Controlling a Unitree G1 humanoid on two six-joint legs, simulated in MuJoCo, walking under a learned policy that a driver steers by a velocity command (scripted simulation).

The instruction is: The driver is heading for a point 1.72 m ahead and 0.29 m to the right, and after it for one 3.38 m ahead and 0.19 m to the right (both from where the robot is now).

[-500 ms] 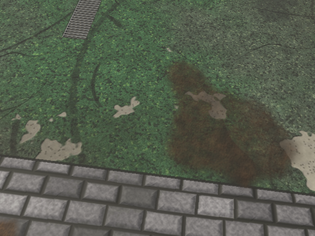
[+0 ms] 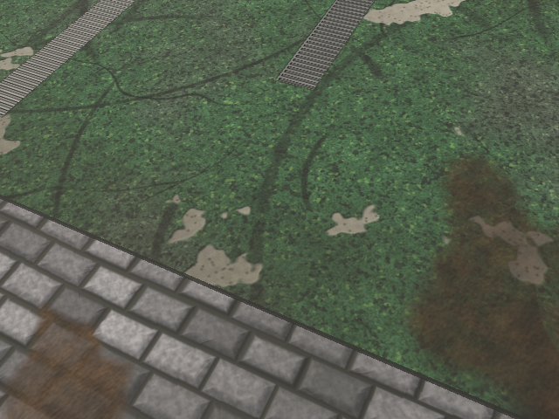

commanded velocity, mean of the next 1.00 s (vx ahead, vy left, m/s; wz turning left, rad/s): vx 0.00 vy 0.00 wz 0.07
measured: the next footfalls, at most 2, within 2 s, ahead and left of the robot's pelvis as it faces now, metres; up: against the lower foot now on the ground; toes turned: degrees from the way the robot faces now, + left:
left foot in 0.14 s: +0.04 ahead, +0.11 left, +0.00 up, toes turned +0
right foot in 0.38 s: +0.03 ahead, -0.10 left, +0.00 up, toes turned +0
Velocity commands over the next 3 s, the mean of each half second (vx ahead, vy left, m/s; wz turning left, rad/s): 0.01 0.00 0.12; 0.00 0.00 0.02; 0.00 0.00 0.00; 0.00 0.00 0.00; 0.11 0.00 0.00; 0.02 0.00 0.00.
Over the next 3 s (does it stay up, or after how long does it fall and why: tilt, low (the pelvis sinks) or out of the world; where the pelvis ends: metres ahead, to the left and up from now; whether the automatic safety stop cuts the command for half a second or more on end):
stays up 0.05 0.01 0.00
